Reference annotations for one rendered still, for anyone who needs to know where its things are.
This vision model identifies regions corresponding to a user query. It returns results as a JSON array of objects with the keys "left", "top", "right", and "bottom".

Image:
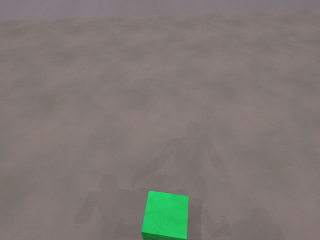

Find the carton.
[{"left": 141, "top": 190, "right": 189, "bottom": 240}]

